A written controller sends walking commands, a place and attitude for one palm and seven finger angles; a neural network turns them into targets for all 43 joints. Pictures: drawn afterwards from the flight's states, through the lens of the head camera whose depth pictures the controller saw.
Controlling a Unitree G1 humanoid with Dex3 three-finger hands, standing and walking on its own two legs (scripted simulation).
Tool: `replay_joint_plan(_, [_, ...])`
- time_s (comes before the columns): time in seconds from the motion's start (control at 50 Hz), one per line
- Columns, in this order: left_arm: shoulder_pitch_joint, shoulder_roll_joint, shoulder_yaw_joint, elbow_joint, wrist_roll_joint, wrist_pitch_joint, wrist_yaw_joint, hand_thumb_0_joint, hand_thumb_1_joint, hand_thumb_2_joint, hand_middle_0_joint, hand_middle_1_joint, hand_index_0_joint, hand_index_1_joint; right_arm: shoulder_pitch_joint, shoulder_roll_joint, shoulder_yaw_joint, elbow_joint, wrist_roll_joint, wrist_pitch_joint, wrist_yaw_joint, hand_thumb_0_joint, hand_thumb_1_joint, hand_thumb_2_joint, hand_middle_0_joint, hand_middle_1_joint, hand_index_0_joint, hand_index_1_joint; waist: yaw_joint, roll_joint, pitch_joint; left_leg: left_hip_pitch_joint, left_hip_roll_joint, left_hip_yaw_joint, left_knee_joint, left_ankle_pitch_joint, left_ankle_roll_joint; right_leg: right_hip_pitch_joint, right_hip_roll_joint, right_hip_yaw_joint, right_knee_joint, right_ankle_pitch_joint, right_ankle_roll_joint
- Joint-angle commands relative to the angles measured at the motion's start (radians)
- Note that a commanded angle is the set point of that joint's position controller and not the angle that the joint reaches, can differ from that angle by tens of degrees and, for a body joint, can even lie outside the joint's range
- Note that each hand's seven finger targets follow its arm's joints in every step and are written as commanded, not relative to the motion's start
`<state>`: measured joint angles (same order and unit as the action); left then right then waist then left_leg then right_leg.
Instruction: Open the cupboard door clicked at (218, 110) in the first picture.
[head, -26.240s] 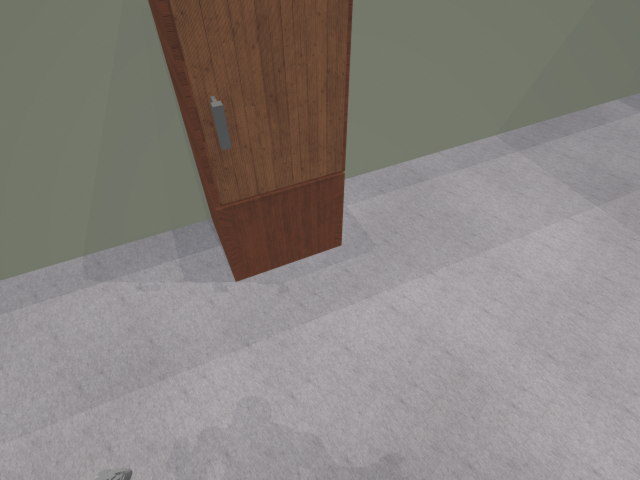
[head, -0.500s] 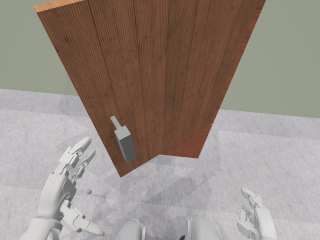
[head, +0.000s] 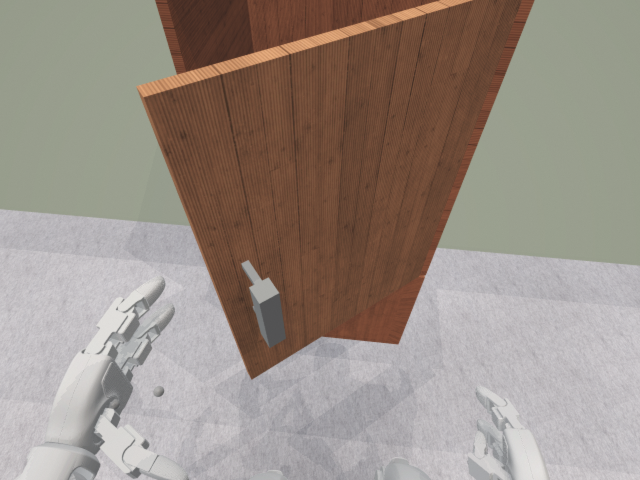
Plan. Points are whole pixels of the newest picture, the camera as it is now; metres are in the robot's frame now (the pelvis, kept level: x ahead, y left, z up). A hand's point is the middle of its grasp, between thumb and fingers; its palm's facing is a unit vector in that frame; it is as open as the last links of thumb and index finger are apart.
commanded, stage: draw the hand back to the body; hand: left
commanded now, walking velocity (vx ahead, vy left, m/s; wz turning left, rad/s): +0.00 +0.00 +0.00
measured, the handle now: (261, 303) +0.34 +0.10 +0.02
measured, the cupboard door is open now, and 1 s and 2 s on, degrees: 40 40 40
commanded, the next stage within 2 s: step back with the hand held close in 1.22 s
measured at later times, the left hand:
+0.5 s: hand (60, 349) +0.21 +0.24 +0.16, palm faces +0.32 -0.85 -0.41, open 13.2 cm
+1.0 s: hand out of the picture +0.22 +0.25 +0.24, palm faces +0.45 -0.80 -0.40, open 7.8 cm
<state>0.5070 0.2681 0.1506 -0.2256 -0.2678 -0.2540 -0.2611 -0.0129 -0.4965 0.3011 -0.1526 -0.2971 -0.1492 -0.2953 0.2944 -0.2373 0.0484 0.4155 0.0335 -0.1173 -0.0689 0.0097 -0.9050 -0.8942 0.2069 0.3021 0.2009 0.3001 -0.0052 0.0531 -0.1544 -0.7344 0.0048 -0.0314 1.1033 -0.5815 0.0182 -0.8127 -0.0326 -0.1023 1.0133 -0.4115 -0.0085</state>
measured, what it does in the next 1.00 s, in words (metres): rises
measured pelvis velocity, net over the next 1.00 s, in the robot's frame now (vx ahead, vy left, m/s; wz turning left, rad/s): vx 0.03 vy -0.01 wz -0.03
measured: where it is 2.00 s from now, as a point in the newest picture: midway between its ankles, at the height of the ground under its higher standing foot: outside the picture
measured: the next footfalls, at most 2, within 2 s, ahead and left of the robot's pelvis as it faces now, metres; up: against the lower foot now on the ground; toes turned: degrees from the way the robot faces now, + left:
none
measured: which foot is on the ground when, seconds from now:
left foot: down 0.00-1.00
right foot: down 0.00-1.00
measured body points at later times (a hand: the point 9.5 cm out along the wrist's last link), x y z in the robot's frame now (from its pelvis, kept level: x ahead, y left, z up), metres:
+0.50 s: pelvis +0.03 +0.01 +0.06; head +0.01 -0.01 +0.51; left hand +0.19 +0.28 +0.18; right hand +0.20 -0.21 -0.02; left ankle -0.02 +0.10 -0.67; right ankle +0.05 -0.12 -0.67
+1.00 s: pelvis +0.03 -0.01 +0.08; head +0.00 -0.03 +0.52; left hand +0.19 +0.29 +0.26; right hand +0.21 -0.23 +0.00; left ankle -0.02 +0.10 -0.67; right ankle +0.05 -0.12 -0.67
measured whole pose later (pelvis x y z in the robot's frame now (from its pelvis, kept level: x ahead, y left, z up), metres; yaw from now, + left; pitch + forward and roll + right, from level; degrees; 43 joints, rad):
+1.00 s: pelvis +0.03 -0.01 +0.08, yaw -2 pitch -5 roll -1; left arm 0.45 0.33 0.34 -0.37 -0.04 -0.10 0.10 0.01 0.81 0.86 -0.21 -0.30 -0.20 -0.30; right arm 0.21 -0.24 0.03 0.64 -0.01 -0.15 -0.08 0.01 -0.91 -0.89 0.21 0.30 0.20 0.30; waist 0.07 0.08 0.02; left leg -0.02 0.01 0.02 0.42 -0.32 0.01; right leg -0.14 0.00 -0.06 0.41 -0.19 -0.01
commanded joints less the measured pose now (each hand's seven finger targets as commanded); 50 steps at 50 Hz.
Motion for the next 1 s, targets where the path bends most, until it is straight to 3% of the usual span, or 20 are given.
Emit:
replay_joint_plan(0.0, [-0.006, 0.120, 0.089, -0.241, -0.030, -0.049, -0.002, 0.000, -0.500, 0.300, -0.150, -0.300, -0.150, -0.300, -0.066, -0.121, -0.059, -0.166, 0.008, -0.074, -0.007, 0.000, -0.900, -0.900, 0.200, 0.300, 0.200, 0.300, -0.001, 0.001, -0.106, 0.033, -0.022, -0.020, -0.255, 0.265, -0.021, 0.262, 0.045, 0.015, -0.166, 0.097, -0.016])
replay_joint_plan(0.12, [0.011, 0.144, 0.136, -0.287, -0.040, -0.014, 0.000, 0.000, -0.325, 0.375, -0.156, -0.300, -0.156, -0.300, -0.073, -0.115, -0.055, -0.149, 0.013, -0.099, -0.004, 0.000, -0.900, -0.900, 0.200, 0.300, 0.200, 0.300, 0.014, 0.037, -0.091, 0.102, -0.016, -0.020, -0.302, 0.331, -0.027, 0.332, 0.046, 0.008, -0.201, 0.167, -0.018])
replay_joint_plan(0.14, [0.042, 0.303, 0.190, -0.337, 0.131, 0.054, 0.168, 0.000, -0.290, 0.390, -0.158, -0.300, -0.158, -0.300, -0.068, -0.108, -0.066, -0.140, -0.007, -0.079, -0.030, 0.000, -0.900, -0.900, 0.200, 0.300, 0.200, 0.300, 0.074, 0.032, -0.130, 0.120, 0.003, -0.010, -0.374, 0.351, -0.017, 0.397, 0.021, 0.062, -0.240, 0.155, -0.032])
replay_joint_plan(0.16, [0.078, 0.176, 0.105, -0.384, 0.148, 0.097, 0.240, 0.000, -0.255, 0.405, -0.159, -0.300, -0.159, -0.300, -0.076, -0.086, -0.055, -0.153, -0.015, -0.076, -0.035, 0.000, -0.900, -0.900, 0.200, 0.300, 0.200, 0.300, 0.038, 0.048, -0.067, 0.131, -0.004, -0.003, -0.395, 0.341, -0.019, 0.397, 0.017, 0.057, -0.266, 0.157, -0.024])
replay_joint_plan(0.18, [0.104, 0.144, 0.077, -0.369, 0.175, 0.131, 0.289, 0.000, -0.220, 0.420, -0.160, -0.300, -0.160, -0.300, -0.064, -0.080, -0.053, -0.131, -0.011, -0.068, -0.037, 0.000, -0.900, -0.900, 0.200, 0.300, 0.200, 0.300, 0.035, 0.072, -0.030, 0.149, 0.005, 0.001, -0.407, 0.355, -0.020, 0.406, 0.012, 0.050, -0.279, 0.158, -0.021])
replay_joint_plan(0.22, [0.081, 0.160, 0.077, -0.405, 0.202, 0.160, 0.347, 0.000, -0.150, 0.450, -0.162, -0.300, -0.162, -0.300, -0.069, -0.088, -0.049, -0.118, -0.014, -0.058, -0.038, 0.000, -0.900, -0.900, 0.200, 0.300, 0.200, 0.300, 0.031, 0.050, -0.022, 0.197, 0.012, -0.003, -0.427, 0.390, -0.018, 0.435, 0.015, 0.044, -0.310, 0.181, -0.019])
replay_joint_plan(0.24, [0.074, 0.177, 0.096, -0.387, 0.213, 0.171, 0.367, 0.000, -0.115, 0.465, -0.164, -0.300, -0.164, -0.300, -0.079, -0.089, -0.049, -0.105, -0.017, -0.059, -0.043, 0.000, -0.900, -0.900, 0.200, 0.300, 0.200, 0.300, 0.032, 0.004, -0.008, 0.209, 0.013, -0.002, -0.439, 0.407, -0.012, 0.459, 0.016, 0.042, -0.332, 0.200, -0.020])
replay_joint_plan(0.28, [0.058, 0.184, 0.106, -0.382, 0.225, 0.178, 0.390, 0.000, -0.045, 0.495, -0.166, -0.300, -0.166, -0.300, -0.082, -0.094, -0.048, -0.090, -0.020, -0.060, -0.049, 0.000, -0.900, -0.900, 0.200, 0.300, 0.200, 0.300, 0.031, -0.006, -0.007, 0.259, 0.014, 0.004, -0.470, 0.418, -0.010, 0.502, 0.013, 0.044, -0.363, 0.223, -0.016])
replay_joint_plan(0.38, [-0.002, 0.190, 0.126, -0.351, 0.238, 0.178, 0.410, 0.000, 0.130, 0.570, -0.173, -0.300, -0.173, -0.300, -0.111, -0.097, -0.039, -0.048, -0.024, -0.076, -0.054, 0.000, -0.900, -0.900, 0.200, 0.300, 0.200, 0.300, 0.040, -0.014, 0.059, 0.347, 0.014, 0.008, -0.561, 0.426, -0.009, 0.577, 0.011, 0.042, -0.443, 0.235, -0.015])
replay_joint_plan(0.56, [-0.036, 0.213, 0.197, -0.367, 0.238, 0.148, 0.403, 0.000, 0.445, 0.705, -0.184, -0.300, -0.184, -0.300, -0.162, -0.094, -0.041, 0.012, -0.031, -0.107, -0.034, 0.000, -0.900, -0.900, 0.200, 0.300, 0.200, 0.300, 0.065, 0.012, 0.092, 0.479, 0.023, 0.017, -0.678, 0.583, -0.021, 0.716, 0.013, 0.042, -0.537, 0.344, -0.014])
replay_joint_plan(0.66, [-0.068, 0.229, 0.247, -0.356, 0.230, 0.133, 0.396, 0.000, 0.620, 0.780, -0.190, -0.300, -0.190, -0.300, -0.179, -0.091, -0.048, 0.032, -0.032, -0.101, -0.025, 0.000, -0.900, -0.900, 0.200, 0.300, 0.200, 0.300, 0.067, -0.016, 0.121, 0.516, 0.026, 0.034, -0.716, 0.561, -0.015, 0.747, 0.018, 0.052, -0.587, 0.356, -0.012])
replay_joint_plan(0.74, [-0.125, 0.262, 0.294, -0.373, 0.227, 0.117, 0.397, 0.000, 0.760, 0.840, -0.195, -0.300, -0.195, -0.300, -0.195, -0.094, -0.050, 0.046, -0.035, -0.100, -0.021, 0.000, -0.900, -0.900, 0.200, 0.300, 0.200, 0.300, 0.075, 0.032, 0.125, 0.536, 0.021, 0.039, -0.738, 0.537, -0.012, 0.769, 0.018, 0.061, -0.618, 0.351, -0.016])
replay_joint_plan(0.78, [-0.140, 0.258, 0.301, -0.373, 0.223, 0.111, 0.394, 0.000, 0.830, 0.870, -0.198, -0.300, -0.198, -0.300, -0.200, -0.091, -0.052, 0.047, -0.035, -0.097, -0.019, 0.000, -0.900, -0.900, 0.200, 0.300, 0.200, 0.300, 0.074, 0.006, 0.126, 0.549, 0.020, 0.042, -0.746, 0.528, -0.008, 0.774, 0.020, 0.063, -0.627, 0.349, -0.012])
replay_joint_plan(0.82, [-0.165, 0.270, 0.320, -0.389, 0.223, 0.099, 0.395, 0.000, 0.900, 0.900, -0.200, -0.300, -0.200, -0.300, -0.204, -0.089, -0.053, 0.053, -0.036, -0.101, -0.018, 0.000, -0.900, -0.900, 0.200, 0.300, 0.200, 0.300, 0.076, 0.020, 0.126, 0.556, 0.018, 0.044, -0.754, 0.517, -0.008, 0.780, 0.020, 0.065, -0.638, 0.342, -0.013])
replay_joint_plan(0.88, [-0.116, 0.219, 0.282, -0.324, 0.218, 0.104, 0.383, 0.000, 0.900, 0.900, -0.200, -0.300, -0.200, -0.300, -0.204, -0.091, -0.059, 0.061, -0.036, -0.091, -0.013, 0.000, -0.900, -0.900, 0.200, 0.300, 0.200, 0.300, 0.074, -0.006, 0.152, 0.563, 0.022, 0.049, -0.762, 0.525, -0.005, 0.772, 0.021, 0.065, -0.647, 0.347, -0.010])
replay_joint_plan(0.98, [-0.132, 0.241, 0.295, -0.341, 0.220, 0.096, 0.382, 0.000, 0.900, 0.900, -0.200, -0.300, -0.200, -0.300, -0.214, -0.093, -0.065, 0.061, -0.037, -0.084, -0.012, 0.000, -0.900, -0.900, 0.200, 0.300, 0.200, 0.300, 0.076, -0.012, 0.124, 0.576, 0.018, 0.051, -0.768, 0.502, 0.001, 0.790, 0.021, 0.074, -0.661, 0.333, -0.009])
